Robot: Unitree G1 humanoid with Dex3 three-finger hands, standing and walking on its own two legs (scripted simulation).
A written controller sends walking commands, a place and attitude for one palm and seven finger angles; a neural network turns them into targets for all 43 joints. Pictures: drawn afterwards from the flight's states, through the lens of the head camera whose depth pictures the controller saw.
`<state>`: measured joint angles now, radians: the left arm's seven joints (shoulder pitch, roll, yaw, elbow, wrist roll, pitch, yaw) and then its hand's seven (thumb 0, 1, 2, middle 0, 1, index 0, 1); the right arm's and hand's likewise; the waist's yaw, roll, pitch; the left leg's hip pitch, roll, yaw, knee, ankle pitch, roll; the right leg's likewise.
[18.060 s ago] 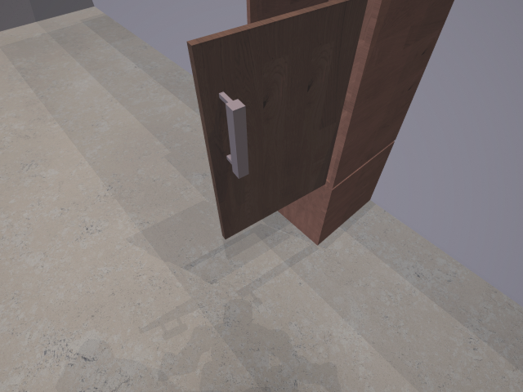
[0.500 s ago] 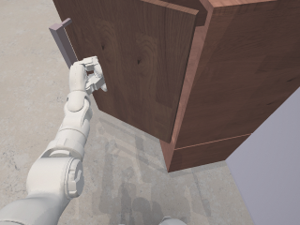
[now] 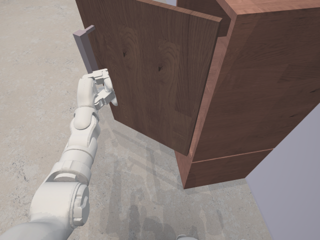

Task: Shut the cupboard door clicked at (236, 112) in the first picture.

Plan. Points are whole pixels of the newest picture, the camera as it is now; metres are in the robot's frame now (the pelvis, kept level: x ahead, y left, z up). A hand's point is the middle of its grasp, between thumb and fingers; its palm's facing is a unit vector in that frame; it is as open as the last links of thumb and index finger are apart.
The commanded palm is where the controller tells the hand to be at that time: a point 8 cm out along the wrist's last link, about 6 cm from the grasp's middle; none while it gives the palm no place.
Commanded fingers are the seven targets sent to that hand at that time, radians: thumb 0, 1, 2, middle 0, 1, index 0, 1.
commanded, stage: draw the hand back to the body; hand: left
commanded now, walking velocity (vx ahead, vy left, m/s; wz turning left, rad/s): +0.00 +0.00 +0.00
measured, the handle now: (94, 56) +0.65 +0.18 +0.09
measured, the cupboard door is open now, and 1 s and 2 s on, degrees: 50 50 50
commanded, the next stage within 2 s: step back with the hand held close in 1.46 s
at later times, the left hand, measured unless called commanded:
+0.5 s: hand (57, 133) +0.32 +0.19 +0.15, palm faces +0.06 -0.99 -0.15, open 3.1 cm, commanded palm +0.28 +0.24 +0.16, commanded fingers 0.00 0.90 0.90 -0.97 -1.14 -0.97 -1.14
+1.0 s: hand out of the picture +0.23 +0.29 +0.18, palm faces +0.38 -0.84 -0.37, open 5.4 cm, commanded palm +0.17 +0.33 +0.21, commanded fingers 0.00 0.90 0.90 -0.28 -0.39 -0.28 -0.39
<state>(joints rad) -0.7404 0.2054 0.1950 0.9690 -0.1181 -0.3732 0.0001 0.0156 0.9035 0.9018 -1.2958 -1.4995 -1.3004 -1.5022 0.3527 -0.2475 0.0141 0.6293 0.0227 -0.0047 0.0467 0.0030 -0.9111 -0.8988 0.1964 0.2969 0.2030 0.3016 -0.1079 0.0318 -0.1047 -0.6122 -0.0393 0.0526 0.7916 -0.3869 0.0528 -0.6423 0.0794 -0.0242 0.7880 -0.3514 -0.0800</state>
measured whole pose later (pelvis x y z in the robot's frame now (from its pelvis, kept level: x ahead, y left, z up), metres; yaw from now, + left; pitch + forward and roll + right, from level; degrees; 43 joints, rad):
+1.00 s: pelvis +0.02 +0.04 +0.04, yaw +2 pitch -3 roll -1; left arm 0.39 0.35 0.26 -0.32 -0.09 -0.04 0.08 0.01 0.90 0.90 -0.55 -0.68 -0.55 -0.68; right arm 0.21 -0.23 0.04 0.61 0.02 0.01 -0.04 0.01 -0.91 -0.90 0.20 0.30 0.21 0.30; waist 0.05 0.09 0.01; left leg -0.08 -0.09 0.01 0.39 -0.25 0.10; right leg -0.09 0.04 -0.03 0.37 -0.23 -0.03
